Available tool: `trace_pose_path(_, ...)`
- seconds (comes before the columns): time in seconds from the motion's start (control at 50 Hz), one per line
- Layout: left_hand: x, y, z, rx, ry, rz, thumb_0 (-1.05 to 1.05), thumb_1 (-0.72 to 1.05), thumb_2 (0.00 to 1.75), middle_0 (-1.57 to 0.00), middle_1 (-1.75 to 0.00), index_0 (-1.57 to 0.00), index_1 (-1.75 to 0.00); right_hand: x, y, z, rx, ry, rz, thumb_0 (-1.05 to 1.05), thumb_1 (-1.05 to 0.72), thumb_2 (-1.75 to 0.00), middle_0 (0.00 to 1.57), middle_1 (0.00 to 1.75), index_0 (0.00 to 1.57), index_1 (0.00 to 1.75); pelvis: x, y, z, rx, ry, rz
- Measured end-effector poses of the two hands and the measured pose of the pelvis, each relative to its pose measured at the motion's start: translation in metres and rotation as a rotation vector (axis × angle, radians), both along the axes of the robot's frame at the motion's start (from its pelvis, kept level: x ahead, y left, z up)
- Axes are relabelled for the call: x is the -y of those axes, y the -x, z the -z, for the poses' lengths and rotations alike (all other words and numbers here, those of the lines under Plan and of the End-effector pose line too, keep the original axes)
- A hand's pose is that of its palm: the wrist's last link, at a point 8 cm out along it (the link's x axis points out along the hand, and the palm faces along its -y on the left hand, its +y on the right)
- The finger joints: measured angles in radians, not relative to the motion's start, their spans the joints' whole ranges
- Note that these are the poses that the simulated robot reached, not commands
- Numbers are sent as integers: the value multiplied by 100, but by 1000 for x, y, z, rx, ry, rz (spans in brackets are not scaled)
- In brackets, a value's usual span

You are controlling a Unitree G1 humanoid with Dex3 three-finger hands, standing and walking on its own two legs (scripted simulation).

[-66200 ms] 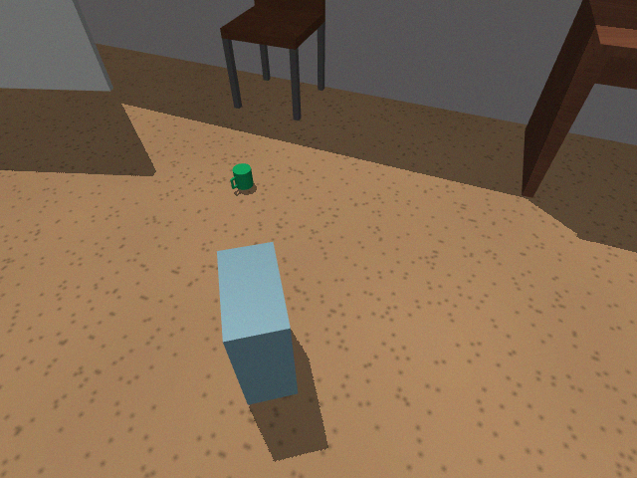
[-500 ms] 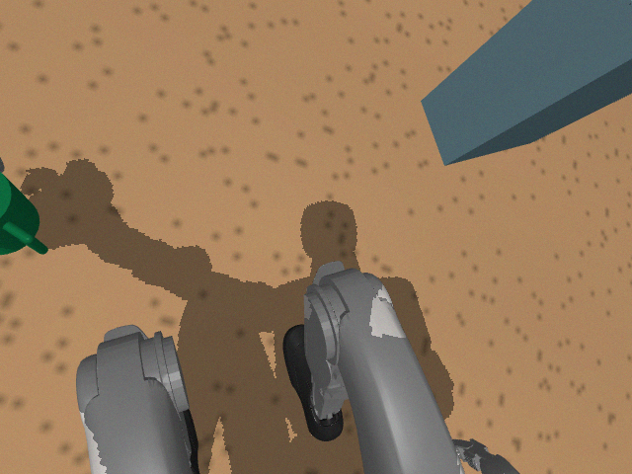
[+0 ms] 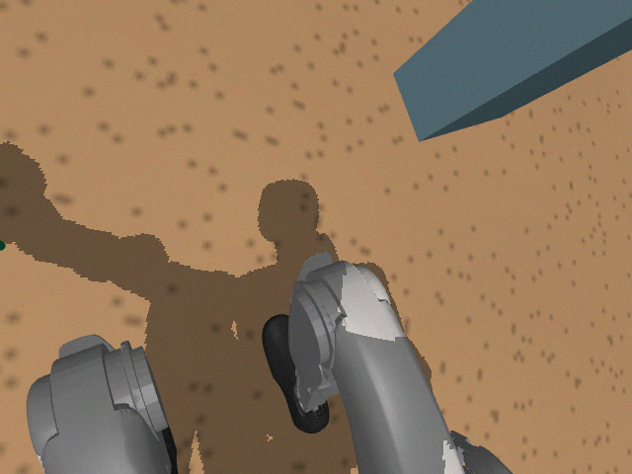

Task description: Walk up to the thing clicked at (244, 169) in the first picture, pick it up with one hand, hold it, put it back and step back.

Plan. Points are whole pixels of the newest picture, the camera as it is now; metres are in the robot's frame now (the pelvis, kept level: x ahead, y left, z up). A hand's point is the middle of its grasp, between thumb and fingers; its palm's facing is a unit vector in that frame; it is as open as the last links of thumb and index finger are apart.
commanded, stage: rest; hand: left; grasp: from above
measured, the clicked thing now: out of the picture +0.49 +0.28 -0.25
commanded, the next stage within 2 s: open in 0.48 s
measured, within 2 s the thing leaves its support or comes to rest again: neither
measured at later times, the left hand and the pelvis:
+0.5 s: hand out of the picture +0.49 +0.30 -0.23, palm faces -0.46 -0.09 -0.88, open 11.4 cm; pelvis -0.01 +0.00 -0.01, yaw -2 degrees
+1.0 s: hand out of the picture +0.49 +0.30 -0.24, palm faces -0.46 -0.08 -0.89, open 12.9 cm; pelvis -0.01 +0.00 -0.01, yaw -3 degrees
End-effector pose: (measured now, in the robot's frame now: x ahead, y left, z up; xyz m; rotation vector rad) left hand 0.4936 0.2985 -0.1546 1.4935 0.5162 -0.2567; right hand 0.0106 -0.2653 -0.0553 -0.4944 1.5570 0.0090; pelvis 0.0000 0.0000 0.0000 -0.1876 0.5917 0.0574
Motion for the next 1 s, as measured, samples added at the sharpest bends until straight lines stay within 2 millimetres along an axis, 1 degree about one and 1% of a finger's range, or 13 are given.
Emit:
trace_pose_path(0.2,3,-2,17,2,15,-1,0,-21,74,-54,-87,-49,-82,-3,4,-6,-11,6,-23,0,-90,-90,21,30,20,30,-2,1,3,17,18,10)
trace_pose_path(0.3,-2,-1,17,12,20,-13,0,-22,75,-55,-86,-50,-82,-2,1,-9,2,8,-55,0,-90,-90,21,30,20,30,-2,2,4,32,22,10)
trace_pose_path(0.44,-2,-1,17,10,17,-5,0,-22,75,-55,-86,-50,-82,-1,-3,-11,29,16,-90,0,-90,-90,20,30,20,30,-3,6,7,53,33,17)
trace_pose_path(0.66,-3,1,18,18,18,-3,0,-21,75,-53,-88,-48,-83,-8,-1,-14,54,12,-113,0,-90,-90,20,30,20,30,-4,9,9,72,42,23)
trace_pose_path(0.8,-1,3,22,7,3,8,0,-23,82,-42,-98,-39,-94,-14,4,-14,46,-7,-109,0,-90,-90,21,30,20,30,-5,9,8,71,44,24)
trace_pose_path(1.0,-2,-3,26,14,-5,-12,0,-42,99,-21,-112,-21,-110,-15,10,-16,21,-22,-105,0,-90,-90,21,31,20,30,-4,8,7,65,46,27)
